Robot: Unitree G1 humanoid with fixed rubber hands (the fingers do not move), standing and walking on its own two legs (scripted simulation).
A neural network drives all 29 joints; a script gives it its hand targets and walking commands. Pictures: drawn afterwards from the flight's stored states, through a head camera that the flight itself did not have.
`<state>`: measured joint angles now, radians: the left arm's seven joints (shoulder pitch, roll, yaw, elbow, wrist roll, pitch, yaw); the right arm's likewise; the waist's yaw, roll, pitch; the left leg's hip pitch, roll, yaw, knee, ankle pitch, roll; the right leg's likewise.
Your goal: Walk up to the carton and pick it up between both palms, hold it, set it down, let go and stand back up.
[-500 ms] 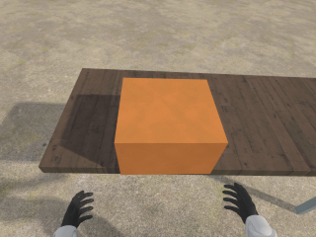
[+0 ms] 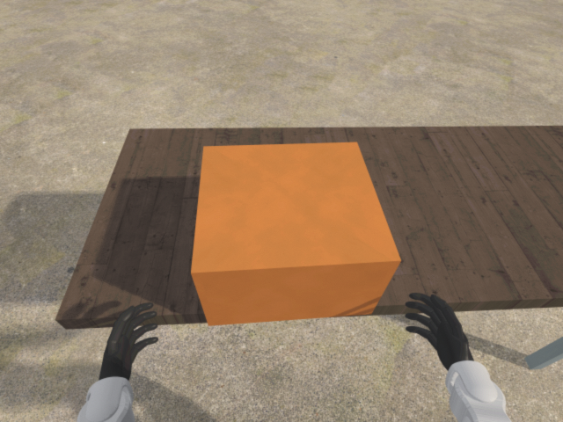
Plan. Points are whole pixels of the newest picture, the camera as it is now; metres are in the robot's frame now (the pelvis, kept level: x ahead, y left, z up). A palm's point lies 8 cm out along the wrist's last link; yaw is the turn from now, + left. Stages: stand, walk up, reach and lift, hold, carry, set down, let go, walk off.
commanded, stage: reach and lift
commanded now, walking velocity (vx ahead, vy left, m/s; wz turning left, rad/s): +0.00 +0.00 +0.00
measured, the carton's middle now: (286, 229) +0.44 +0.00 -0.03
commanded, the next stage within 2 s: none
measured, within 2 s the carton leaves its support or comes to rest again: neither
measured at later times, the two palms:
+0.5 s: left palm (127, 299) +0.29 +0.25 -0.01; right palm (446, 291) +0.30 -0.24 +0.00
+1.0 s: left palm (128, 247) +0.36 +0.25 +0.03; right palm (431, 236) +0.38 -0.23 +0.04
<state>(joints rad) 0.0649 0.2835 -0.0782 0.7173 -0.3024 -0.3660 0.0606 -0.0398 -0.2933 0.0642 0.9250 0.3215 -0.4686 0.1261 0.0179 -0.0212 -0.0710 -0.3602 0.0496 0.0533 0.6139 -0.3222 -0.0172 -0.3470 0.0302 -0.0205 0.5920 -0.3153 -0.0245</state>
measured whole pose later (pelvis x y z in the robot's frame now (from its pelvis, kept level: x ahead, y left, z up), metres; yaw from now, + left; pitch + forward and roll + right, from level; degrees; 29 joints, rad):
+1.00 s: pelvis -0.02 -0.01 +0.00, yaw +0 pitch +23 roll -1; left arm -0.62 0.36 -0.03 1.06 -0.43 -0.28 -0.01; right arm -0.67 -0.38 0.13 1.06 0.45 -0.22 0.05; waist 0.02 0.00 -0.26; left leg -0.72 0.06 0.04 0.45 -0.14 -0.02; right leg -0.69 0.04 -0.03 0.40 -0.12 -0.03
